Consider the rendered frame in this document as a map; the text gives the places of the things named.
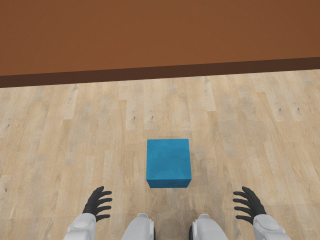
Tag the carton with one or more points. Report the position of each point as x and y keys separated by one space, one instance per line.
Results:
x=168 y=163

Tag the right robot shin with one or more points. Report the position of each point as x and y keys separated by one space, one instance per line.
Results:
x=203 y=216

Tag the robot left forearm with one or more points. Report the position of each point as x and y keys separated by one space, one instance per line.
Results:
x=83 y=228

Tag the robot right forearm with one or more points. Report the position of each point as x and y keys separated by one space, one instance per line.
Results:
x=265 y=227

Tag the robot right hand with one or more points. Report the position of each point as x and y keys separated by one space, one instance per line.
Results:
x=253 y=202

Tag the left robot shin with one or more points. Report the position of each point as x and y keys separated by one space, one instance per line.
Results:
x=142 y=215

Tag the robot shin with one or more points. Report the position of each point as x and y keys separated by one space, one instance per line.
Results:
x=203 y=216
x=142 y=215

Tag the robot left hand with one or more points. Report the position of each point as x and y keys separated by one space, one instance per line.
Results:
x=94 y=201

